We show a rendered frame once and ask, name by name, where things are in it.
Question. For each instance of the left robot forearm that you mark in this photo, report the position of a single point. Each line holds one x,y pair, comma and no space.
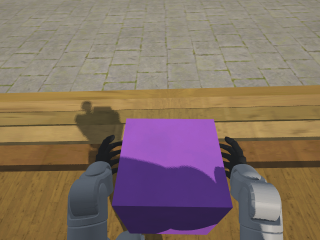
87,205

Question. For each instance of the carton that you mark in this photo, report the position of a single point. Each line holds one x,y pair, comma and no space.
171,177

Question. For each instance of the robot left hand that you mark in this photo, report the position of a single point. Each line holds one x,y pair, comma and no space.
105,155

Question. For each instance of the left robot thigh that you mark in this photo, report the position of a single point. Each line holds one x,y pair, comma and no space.
130,236

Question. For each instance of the right robot forearm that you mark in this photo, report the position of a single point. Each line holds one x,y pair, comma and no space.
259,204

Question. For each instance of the robot right hand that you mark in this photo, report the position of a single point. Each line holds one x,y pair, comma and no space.
236,157

